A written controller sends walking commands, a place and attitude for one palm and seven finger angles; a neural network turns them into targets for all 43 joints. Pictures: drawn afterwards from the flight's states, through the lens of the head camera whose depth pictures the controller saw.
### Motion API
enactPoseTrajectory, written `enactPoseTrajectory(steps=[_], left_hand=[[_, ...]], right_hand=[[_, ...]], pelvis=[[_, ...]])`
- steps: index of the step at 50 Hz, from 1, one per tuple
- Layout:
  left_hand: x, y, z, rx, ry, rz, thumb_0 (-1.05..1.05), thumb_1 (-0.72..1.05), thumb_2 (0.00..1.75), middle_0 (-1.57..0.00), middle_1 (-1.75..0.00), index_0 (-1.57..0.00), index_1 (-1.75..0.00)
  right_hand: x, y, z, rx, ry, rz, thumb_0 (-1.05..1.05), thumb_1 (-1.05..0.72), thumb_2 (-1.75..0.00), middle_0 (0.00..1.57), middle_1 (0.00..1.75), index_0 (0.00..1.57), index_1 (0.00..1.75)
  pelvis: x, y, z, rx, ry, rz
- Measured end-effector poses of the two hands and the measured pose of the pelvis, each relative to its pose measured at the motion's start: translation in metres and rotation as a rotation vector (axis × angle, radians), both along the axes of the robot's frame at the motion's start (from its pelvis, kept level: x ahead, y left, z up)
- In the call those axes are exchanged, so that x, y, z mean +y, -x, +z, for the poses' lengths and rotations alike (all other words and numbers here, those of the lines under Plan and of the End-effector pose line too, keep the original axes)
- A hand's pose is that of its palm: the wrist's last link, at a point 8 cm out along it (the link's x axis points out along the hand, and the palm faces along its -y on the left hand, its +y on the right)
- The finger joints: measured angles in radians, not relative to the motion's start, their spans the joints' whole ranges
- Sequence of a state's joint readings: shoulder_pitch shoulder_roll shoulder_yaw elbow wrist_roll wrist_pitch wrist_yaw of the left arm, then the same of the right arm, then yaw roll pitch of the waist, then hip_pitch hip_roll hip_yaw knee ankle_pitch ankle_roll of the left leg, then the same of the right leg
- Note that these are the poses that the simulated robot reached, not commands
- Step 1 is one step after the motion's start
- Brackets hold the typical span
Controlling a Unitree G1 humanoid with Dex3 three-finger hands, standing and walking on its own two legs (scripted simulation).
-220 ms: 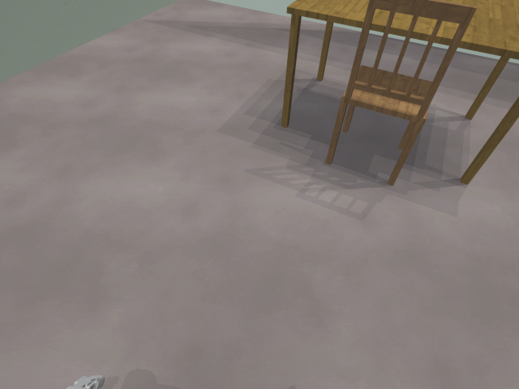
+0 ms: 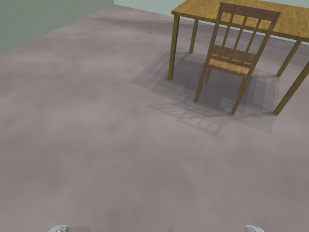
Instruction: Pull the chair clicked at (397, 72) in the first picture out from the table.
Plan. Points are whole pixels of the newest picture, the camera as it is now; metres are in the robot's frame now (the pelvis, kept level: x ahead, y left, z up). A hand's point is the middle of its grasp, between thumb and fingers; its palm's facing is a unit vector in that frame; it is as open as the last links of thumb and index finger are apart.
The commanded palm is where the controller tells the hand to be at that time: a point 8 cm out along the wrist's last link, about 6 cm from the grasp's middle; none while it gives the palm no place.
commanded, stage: stand and wait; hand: left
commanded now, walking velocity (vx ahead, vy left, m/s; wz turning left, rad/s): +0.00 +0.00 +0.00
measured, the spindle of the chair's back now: (237, 39) +1.39 -0.51 -0.09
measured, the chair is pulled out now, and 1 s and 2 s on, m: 0.00 0.00 0.00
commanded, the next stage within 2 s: look at it before walking up in 0.62 s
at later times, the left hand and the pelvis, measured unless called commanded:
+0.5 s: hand out of the picture +0.05 +0.24 -0.15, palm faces -0.03 -0.94 -0.33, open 7.4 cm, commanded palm none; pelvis -0.02 -0.01 +0.00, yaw +0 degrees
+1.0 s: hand out of the picture +0.05 +0.23 -0.15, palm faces -0.04 -0.95 -0.32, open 7.4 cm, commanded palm none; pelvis -0.02 -0.01 +0.01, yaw +0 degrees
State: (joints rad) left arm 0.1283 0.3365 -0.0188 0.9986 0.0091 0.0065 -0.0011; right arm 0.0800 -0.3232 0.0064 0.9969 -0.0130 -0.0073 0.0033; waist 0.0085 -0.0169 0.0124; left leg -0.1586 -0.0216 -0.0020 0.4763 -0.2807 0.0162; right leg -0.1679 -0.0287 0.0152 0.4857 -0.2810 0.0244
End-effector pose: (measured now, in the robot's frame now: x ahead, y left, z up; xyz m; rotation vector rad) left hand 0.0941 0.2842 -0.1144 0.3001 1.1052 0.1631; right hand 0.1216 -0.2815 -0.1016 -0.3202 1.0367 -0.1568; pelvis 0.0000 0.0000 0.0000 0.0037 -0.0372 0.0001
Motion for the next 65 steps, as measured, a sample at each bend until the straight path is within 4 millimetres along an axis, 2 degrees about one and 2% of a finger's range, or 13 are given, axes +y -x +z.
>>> enactPoseTrajectory(steps=[6, 17, 28, 43, 65], left_hand=[[-0.002, 0.014, -0.003, 0.030, 0.005, 0.011, 0.00, 0.90, 0.90, -0.20, -0.30, -0.21, -0.30], [0.001, 0.042, -0.004, 0.099, -0.010, 0.028, 0.01, 0.90, 0.90, -0.20, -0.30, -0.21, -0.30], [0.001, 0.050, -0.001, 0.106, -0.017, 0.028, 0.01, 0.90, 0.90, -0.20, -0.30, -0.21, -0.30], [-0.005, 0.049, -0.001, 0.110, -0.009, 0.021, 0.00, 0.90, 0.90, -0.20, -0.30, -0.21, -0.30], [-0.006, 0.037, -0.001, 0.121, -0.013, 0.019, 0.00, 0.90, 0.90, -0.20, -0.30, -0.21, -0.30]], right_hand=[[-0.005, 0.013, -0.001, 0.033, 0.006, -0.012, 0.01, -0.90, -0.89, 0.21, 0.30, 0.21, 0.30], [-0.018, 0.054, -0.007, 0.130, 0.018, -0.052, 0.01, -0.90, -0.89, 0.20, 0.30, 0.21, 0.30], [-0.021, 0.076, -0.011, 0.171, 0.009, -0.068, 0.01, -0.90, -0.89, 0.20, 0.30, 0.21, 0.30], [-0.021, 0.076, -0.011, 0.171, 0.001, -0.068, 0.01, -0.90, -0.89, 0.20, 0.30, 0.21, 0.30], [-0.024, 0.057, -0.009, 0.170, 0.008, -0.063, 0.01, -0.90, -0.89, 0.20, 0.30, 0.21, 0.30]], pelvis=[[-0.003, 0.004, 0.001, -0.004, 0.000, 0.000], [-0.006, 0.013, 0.004, -0.009, 0.001, 0.001], [-0.008, 0.021, 0.005, -0.012, 0.000, 0.001], [-0.011, 0.023, 0.006, -0.005, -0.001, -0.002], [-0.013, 0.010, 0.007, 0.008, 0.000, -0.004]])
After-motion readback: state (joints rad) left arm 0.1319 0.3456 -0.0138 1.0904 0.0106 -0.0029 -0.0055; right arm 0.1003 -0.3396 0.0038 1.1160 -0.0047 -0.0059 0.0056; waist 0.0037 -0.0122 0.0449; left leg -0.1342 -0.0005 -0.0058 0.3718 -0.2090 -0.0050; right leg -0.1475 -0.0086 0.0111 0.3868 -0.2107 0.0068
